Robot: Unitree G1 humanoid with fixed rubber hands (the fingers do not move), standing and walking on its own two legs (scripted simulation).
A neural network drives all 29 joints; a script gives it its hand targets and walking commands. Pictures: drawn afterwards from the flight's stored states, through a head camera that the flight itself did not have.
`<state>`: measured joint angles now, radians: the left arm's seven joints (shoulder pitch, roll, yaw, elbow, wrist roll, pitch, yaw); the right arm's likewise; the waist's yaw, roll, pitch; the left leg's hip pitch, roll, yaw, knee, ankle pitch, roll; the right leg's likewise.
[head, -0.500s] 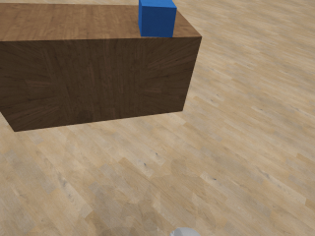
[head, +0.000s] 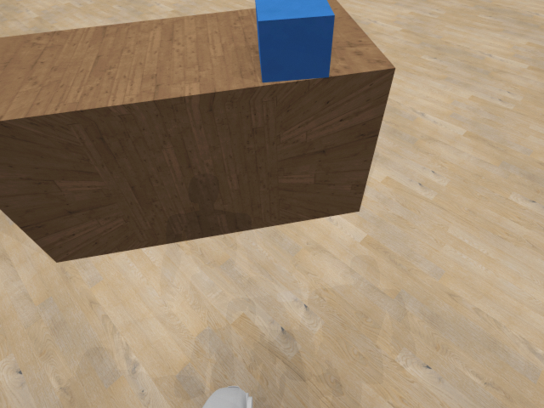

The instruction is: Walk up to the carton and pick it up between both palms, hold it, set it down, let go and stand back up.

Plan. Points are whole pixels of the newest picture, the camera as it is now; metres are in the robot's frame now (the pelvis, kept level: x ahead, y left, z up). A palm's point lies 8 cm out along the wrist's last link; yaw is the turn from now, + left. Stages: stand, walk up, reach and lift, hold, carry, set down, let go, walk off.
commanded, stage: walk up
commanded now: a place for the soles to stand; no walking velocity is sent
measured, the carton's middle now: (291, 36) +1.11 +0.00 +0.03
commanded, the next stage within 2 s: none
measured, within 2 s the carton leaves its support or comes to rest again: neither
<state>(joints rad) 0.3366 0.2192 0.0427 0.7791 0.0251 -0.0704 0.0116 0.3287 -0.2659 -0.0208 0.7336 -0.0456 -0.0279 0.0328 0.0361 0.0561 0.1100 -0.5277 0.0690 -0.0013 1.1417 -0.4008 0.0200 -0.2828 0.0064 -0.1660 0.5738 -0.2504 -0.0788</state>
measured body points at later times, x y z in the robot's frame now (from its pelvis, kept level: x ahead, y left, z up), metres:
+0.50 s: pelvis +0.23 +0.04 +0.00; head +0.24 +0.08 +0.44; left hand +0.30 +0.30 -0.15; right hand +0.26 -0.22 -0.11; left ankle +0.23 +0.16 -0.73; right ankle +0.28 -0.09 -0.66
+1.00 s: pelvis +0.44 -0.02 +0.00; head +0.45 -0.05 +0.45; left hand +0.47 +0.24 -0.11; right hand +0.52 -0.27 -0.13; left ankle +0.49 +0.12 -0.67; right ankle +0.47 -0.11 -0.73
